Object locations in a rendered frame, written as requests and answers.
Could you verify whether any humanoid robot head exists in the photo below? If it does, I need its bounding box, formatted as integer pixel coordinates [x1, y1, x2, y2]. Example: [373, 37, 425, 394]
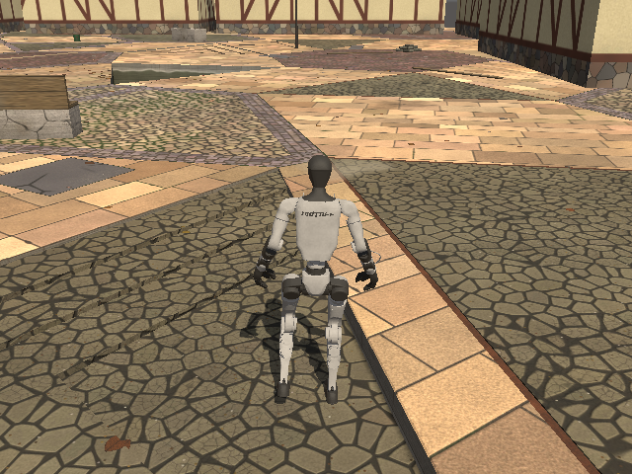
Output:
[302, 155, 336, 202]

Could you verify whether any robot left forearm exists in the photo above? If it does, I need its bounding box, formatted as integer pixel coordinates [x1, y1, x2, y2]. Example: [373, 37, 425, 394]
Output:
[256, 235, 277, 272]

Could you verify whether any right robot hand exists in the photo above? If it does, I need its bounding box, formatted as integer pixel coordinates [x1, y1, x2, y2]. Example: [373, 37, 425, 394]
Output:
[355, 271, 378, 291]

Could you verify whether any right robot thigh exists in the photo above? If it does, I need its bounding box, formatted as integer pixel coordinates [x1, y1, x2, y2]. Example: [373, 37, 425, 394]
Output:
[325, 276, 349, 344]

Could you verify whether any left robot hand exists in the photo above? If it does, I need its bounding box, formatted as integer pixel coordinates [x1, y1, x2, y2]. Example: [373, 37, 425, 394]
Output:
[253, 267, 276, 288]

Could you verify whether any left robot upper arm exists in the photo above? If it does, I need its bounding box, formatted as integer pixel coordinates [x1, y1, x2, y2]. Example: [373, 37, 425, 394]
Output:
[267, 197, 298, 251]

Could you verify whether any right robot upper arm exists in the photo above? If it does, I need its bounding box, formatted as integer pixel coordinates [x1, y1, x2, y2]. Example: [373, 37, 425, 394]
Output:
[339, 199, 367, 254]

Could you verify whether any robot right forearm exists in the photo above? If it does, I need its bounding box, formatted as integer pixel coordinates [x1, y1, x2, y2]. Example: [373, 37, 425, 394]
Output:
[357, 238, 376, 275]

